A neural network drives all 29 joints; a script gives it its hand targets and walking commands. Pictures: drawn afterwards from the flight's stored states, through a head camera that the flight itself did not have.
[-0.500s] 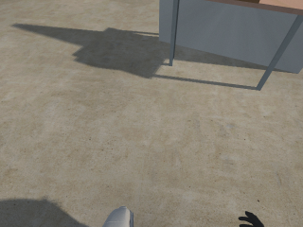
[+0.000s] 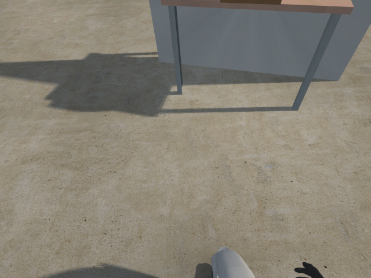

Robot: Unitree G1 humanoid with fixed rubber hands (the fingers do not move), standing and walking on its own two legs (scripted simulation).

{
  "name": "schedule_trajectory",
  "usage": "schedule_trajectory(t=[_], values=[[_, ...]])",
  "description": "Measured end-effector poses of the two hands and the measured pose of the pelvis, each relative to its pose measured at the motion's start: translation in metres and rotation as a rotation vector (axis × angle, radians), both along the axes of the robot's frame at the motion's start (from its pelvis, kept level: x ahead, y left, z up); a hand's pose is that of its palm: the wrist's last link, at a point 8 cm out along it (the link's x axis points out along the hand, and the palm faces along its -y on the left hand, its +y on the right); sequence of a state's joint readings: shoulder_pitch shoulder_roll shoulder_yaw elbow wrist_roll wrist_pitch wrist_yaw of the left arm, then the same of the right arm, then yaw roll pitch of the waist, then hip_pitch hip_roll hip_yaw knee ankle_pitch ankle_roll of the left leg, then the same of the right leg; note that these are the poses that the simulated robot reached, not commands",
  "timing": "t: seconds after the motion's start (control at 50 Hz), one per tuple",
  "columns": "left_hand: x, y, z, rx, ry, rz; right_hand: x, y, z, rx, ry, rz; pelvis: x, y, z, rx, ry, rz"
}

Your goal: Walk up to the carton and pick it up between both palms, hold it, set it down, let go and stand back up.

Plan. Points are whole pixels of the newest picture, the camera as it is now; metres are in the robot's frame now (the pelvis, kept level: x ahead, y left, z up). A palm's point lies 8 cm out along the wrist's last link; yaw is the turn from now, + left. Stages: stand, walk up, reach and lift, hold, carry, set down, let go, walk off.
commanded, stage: walk up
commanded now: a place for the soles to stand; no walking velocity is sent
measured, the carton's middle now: out of the picture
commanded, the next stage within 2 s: none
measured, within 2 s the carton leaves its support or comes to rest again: neither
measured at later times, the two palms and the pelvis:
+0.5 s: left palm (87, 229) +0.26 +0.27 -0.11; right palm (309, 215) +0.27 -0.30 -0.11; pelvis +0.18 -0.01 +0.00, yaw -2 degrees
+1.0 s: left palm (95, 154) +0.48 +0.30 -0.09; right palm (295, 173) +0.39 -0.30 -0.10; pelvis +0.36 +0.00 +0.01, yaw -13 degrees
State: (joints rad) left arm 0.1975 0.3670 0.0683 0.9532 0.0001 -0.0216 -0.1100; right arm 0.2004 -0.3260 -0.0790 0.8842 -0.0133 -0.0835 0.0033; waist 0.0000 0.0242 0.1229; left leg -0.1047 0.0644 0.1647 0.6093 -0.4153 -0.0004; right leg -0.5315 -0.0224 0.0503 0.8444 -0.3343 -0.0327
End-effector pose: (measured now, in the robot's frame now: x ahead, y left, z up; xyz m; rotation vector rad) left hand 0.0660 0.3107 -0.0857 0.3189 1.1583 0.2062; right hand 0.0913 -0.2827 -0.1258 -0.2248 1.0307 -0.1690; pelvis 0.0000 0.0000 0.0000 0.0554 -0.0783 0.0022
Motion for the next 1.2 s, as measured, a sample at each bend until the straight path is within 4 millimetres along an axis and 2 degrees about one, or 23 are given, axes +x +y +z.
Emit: schedule_trajectory(t=[0.06, 0.12, 0.16, 0.24, 0.32, 0.44, 0.6, 0.64, 0.72, 0.86, 1.0, 1.12, 1.2], values=[[0.042, -0.013, -0.003, 0.026, -0.036, -0.02, 0.034, -0.016, -0.016, 0.024, -0.027, -0.012, 0.034, -0.017, -0.014, 0.018, -0.01, -0.013], [0.069, -0.027, -0.012, 0.049, -0.068, -0.012, 0.067, -0.029, -0.026, 0.032, -0.038, -0.006, 0.059, -0.032, -0.025, 0.012, -0.02, -0.011], [0.08, -0.04, -0.014, 0.036, -0.059, -0.008, 0.08, -0.034, -0.023, 0.036, -0.036, -0.012, 0.072, -0.037, -0.021, 0.005, -0.017, -0.02], [0.104, -0.06, -0.013, -0.004, -0.042, -0.007, 0.094, -0.041, -0.01, 0.028, 0.003, -0.03, 0.095, -0.041, -0.008, -0.007, -0.011, -0.035], [0.128, -0.067, -0.013, -0.036, -0.031, -0.011, 0.112, -0.043, 0.002, 0.015, 0.029, -0.041, 0.119, -0.039, 0.0, -0.026, -0.009, -0.044], [0.169, -0.054, -0.016, -0.056, -0.031, -0.012, 0.153, -0.032, 0.014, -0.013, 0.03, -0.042, 0.16, -0.025, 0.004, -0.054, -0.001, -0.044], [0.232, -0.013, -0.04, -0.082, 0.0, -0.025, 0.224, 0.001, 0.02, -0.068, -0.04, -0.041, 0.229, 0.014, -0.008, -0.097, 0.017, -0.061], [0.252, -0.005, -0.042, -0.077, 0.008, -0.046, 0.231, 0.007, 0.02, -0.073, -0.048, -0.064, 0.243, 0.023, -0.009, -0.092, 0.01, -0.087], [0.288, 0.007, -0.032, -0.071, 0.011, -0.086, 0.24, 0.011, 0.03, -0.084, -0.025, -0.101, 0.269, 0.03, 0.001, -0.089, 0.007, -0.116], [0.349, 0.014, -0.014, -0.032, 0.02, -0.149, 0.267, 0.001, 0.042, -0.087, -0.025, -0.152, 0.313, 0.024, 0.012, -0.07, -0.003, -0.165], [0.417, -0.013, -0.005, -0.013, 0.021, -0.218, 0.298, -0.021, 0.027, -0.048, -0.023, -0.215, 0.363, 0.0, 0.008, -0.03, -0.004, -0.225], [0.484, -0.054, -0.009, 0.027, -0.01, -0.258, 0.337, -0.055, -0.005, -0.002, 0.007, -0.256, 0.414, -0.039, -0.01, 0.005, 0.003, -0.257], [0.506, -0.081, -0.013, 0.032, -0.035, -0.236, 0.363, -0.074, -0.009, 0.011, 0.038, -0.238, 0.438, -0.06, -0.012, -0.006, 0.001, -0.242]])
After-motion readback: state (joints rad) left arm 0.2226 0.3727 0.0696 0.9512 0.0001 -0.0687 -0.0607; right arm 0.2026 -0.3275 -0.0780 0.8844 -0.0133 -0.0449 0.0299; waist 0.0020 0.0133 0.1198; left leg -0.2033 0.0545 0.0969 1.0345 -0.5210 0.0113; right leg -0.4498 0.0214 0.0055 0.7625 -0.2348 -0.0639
